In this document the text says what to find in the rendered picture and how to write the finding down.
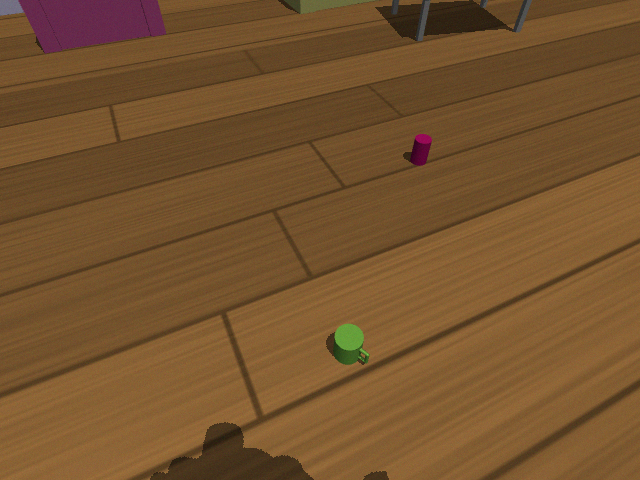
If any armchair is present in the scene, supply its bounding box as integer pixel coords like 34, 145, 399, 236
18, 0, 166, 53

